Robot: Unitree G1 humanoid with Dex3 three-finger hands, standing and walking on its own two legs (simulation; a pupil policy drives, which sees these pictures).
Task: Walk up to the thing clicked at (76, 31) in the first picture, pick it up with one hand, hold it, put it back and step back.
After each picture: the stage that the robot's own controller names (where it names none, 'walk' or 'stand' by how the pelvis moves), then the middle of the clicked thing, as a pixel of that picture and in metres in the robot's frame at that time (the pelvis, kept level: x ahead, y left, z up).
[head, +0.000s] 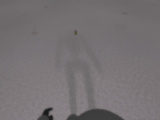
stand; (75, 32) +2.22 +0.45 -0.72
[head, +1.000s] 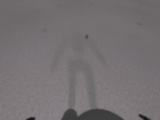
walk; (86, 36) +2.10 +0.13 -0.69
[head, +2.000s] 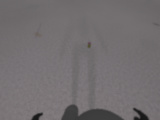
walk; (89, 44) +1.48 +0.01 -0.70
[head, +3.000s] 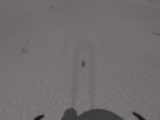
walk; (83, 63) +0.99 +0.08 -0.71
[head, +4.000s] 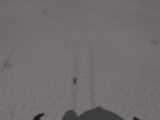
walk; (74, 80) +0.66 +0.15 -0.71
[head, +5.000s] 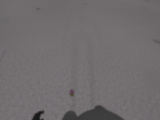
walk; (71, 93) +0.42 +0.16 -0.72
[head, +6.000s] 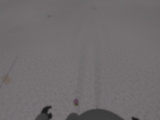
stand; (76, 102) +0.32 +0.16 -0.71
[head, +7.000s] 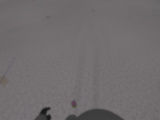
stand; (73, 104) +0.31 +0.18 -0.72
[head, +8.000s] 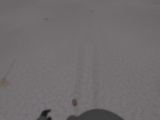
stand; (74, 102) +0.34 +0.19 -0.73
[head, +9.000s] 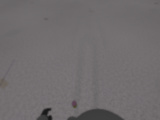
stand; (74, 104) +0.32 +0.18 -0.73
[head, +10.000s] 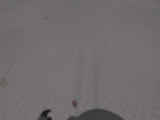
stand; (74, 103) +0.32 +0.18 -0.73
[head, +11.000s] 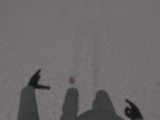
go down; (71, 80) +0.37 +0.16 -0.54
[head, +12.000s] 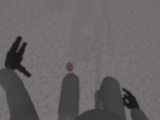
go down; (69, 67) +0.42 +0.18 -0.33
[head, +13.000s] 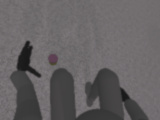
close in; (53, 60) +0.41 +0.21 -0.24
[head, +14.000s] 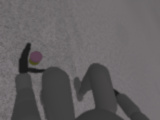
close; (35, 58) +0.41 +0.23 -0.23
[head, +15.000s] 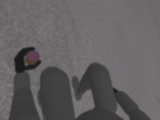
close; (32, 58) +0.40 +0.23 -0.23
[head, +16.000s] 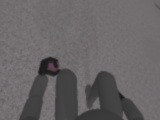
lift; (53, 67) +0.33 +0.24 -0.15
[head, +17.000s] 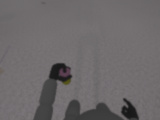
lift; (65, 76) +0.32 +0.17 +0.01
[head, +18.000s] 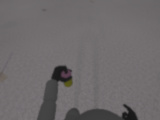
hold; (67, 78) +0.32 +0.16 -0.02
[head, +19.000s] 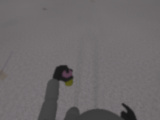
hold; (68, 78) +0.32 +0.16 -0.02
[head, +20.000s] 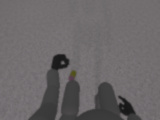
crouch; (72, 75) +0.39 +0.15 -0.44
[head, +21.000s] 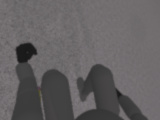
lower; (34, 97) +0.16 +0.23 -0.26
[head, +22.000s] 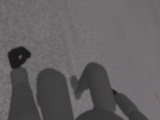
lower; (22, 103) +0.16 +0.24 -0.26
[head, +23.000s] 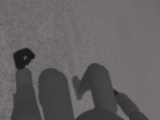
lower; (21, 102) +0.15 +0.27 -0.25
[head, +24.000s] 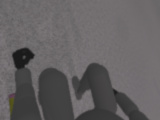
lower; (17, 103) +0.15 +0.28 -0.26
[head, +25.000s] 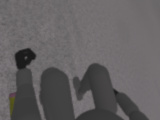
lower; (17, 103) +0.15 +0.28 -0.26
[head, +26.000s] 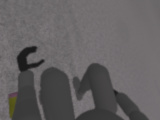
open; (16, 103) +0.15 +0.28 -0.25
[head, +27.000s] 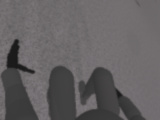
stand; (18, 97) +0.14 +0.33 -0.27
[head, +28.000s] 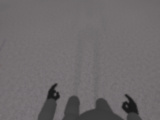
stand; (49, 105) +0.14 +0.43 -0.62
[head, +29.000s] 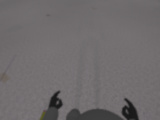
stand; (44, 115) +0.15 +0.52 -0.69
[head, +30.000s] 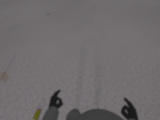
stand; (37, 114) +0.15 +0.61 -0.69
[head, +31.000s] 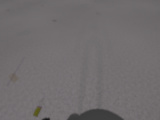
stand; (37, 111) +0.19 +0.69 -0.74
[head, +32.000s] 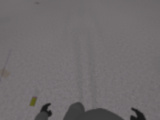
walk; (33, 101) +0.18 +0.73 -0.72
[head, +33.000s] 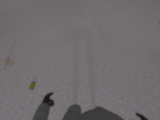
walk; (32, 85) +0.37 +0.82 -0.72
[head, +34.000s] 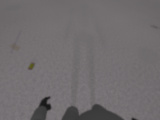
walk; (31, 66) +0.70 +0.93 -0.73
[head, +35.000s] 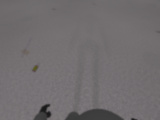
stand; (35, 68) +0.79 +1.01 -0.74
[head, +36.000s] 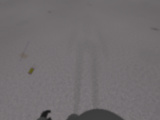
stand; (31, 70) +0.78 +1.10 -0.75
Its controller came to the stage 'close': yes
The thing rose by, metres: 0.71
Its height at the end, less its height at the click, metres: -0.02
